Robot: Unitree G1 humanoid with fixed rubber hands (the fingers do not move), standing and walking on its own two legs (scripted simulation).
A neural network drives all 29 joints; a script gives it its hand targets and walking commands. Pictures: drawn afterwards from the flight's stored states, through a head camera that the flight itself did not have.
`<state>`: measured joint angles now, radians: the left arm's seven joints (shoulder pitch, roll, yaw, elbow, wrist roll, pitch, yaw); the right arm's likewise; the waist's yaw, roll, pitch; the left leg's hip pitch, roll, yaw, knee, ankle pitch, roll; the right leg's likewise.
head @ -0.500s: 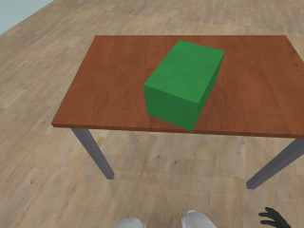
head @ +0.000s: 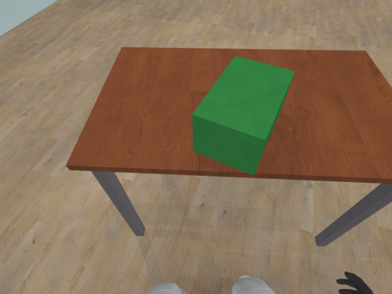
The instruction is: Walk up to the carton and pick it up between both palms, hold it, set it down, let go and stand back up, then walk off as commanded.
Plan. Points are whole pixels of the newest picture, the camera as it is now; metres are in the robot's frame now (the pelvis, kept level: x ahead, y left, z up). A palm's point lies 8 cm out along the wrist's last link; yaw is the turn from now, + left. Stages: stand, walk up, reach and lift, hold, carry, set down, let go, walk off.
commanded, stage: walk up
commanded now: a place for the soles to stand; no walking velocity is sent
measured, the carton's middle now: (243, 111) +0.54 -0.10 +0.02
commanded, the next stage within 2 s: none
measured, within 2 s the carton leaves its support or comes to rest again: neither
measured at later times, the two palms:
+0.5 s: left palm out of the picture +0.04 +0.33 -0.09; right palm out of the picture +0.09 -0.31 -0.09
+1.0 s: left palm out of the picture +0.06 +0.34 -0.09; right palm out of the picture +0.07 -0.32 -0.08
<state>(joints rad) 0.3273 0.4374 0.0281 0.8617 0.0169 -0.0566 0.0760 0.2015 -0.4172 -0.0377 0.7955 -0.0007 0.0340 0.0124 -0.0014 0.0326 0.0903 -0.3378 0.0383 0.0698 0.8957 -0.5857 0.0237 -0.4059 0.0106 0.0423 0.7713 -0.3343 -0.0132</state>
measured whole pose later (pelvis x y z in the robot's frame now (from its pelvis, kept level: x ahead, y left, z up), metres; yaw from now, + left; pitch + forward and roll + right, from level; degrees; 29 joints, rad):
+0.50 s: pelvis -0.01 +0.00 +0.00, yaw -1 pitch -3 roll -1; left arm 0.32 0.44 0.02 0.86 0.02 -0.05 0.07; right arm 0.19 -0.42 -0.04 0.81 0.00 0.03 0.03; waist 0.00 0.03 0.09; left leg -0.33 0.04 0.07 0.82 -0.49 0.03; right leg -0.40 0.01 0.06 0.77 -0.34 -0.01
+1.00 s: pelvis +0.00 +0.01 +0.01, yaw -2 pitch -2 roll -2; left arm 0.29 0.45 0.05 0.86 0.05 0.01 0.02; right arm 0.24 -0.42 -0.04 0.83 0.00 -0.04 -0.01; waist 0.00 0.00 0.09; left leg -0.33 0.05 0.07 0.78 -0.43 0.02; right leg -0.47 0.01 0.07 0.97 -0.43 0.00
